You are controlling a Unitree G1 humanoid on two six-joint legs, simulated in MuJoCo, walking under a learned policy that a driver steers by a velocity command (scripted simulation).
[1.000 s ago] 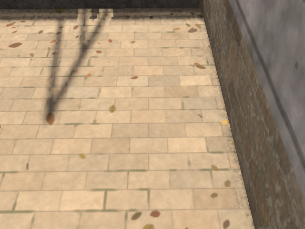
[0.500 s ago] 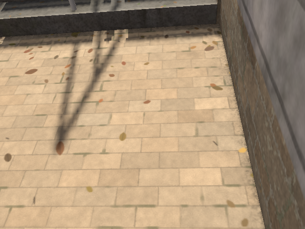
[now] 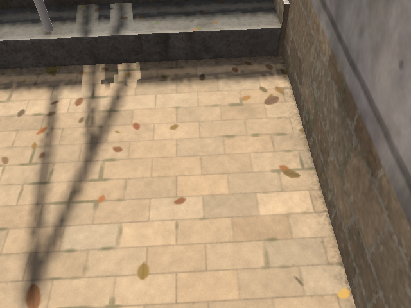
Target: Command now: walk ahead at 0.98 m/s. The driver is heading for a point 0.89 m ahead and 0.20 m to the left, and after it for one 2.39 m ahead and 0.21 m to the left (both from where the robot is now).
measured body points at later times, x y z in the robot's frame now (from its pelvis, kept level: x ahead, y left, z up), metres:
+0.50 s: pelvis +0.42 +0.01 +0.02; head +0.47 +0.01 +0.46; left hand +0.47 +0.29 -0.11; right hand +0.51 -0.27 -0.12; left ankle +0.37 +0.17 -0.62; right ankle +0.51 -0.07 -0.72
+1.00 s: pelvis +0.63 +0.20 +0.00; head +0.64 +0.24 +0.44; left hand +0.65 +0.51 -0.13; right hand +0.84 -0.03 -0.09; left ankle +0.61 +0.27 -0.72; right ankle +0.57 -0.04 -0.62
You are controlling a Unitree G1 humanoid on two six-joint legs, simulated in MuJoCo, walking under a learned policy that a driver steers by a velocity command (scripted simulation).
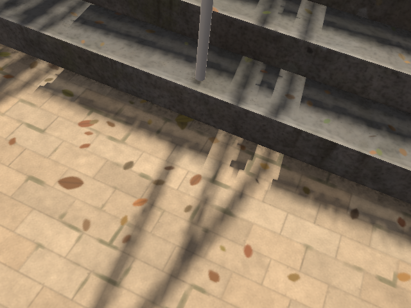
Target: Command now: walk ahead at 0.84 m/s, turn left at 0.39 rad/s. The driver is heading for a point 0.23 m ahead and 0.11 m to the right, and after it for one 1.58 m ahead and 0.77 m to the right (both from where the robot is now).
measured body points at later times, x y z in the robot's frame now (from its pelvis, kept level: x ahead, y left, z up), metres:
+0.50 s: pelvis +0.43 +0.03 -0.01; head +0.44 +0.06 +0.44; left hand +0.50 +0.29 -0.15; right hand +0.56 -0.23 -0.07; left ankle +0.35 +0.19 -0.57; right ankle +0.50 +0.00 -0.71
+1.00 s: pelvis +0.68 +0.06 +0.02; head +0.70 +0.02 +0.47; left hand +1.01 +0.15 -0.05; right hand +0.58 -0.24 -0.09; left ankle +0.83 +0.10 -0.71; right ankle +0.62 -0.05 -0.65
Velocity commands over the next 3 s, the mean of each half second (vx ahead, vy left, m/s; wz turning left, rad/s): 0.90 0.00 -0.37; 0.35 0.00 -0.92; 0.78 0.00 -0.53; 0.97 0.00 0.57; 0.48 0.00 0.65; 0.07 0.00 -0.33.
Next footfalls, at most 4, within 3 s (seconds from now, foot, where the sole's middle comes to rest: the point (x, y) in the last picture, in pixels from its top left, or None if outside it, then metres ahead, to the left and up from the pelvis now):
0.38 right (193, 282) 0.54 -0.01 -0.75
0.72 left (168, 195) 0.86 0.08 -0.75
1.16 right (207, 256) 0.62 -0.06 -0.75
1.58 left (252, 167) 1.00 -0.25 -0.75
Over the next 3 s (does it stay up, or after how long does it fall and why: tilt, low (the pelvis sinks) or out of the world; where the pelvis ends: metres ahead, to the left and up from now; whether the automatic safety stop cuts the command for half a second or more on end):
stays up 1.42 -0.73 0.35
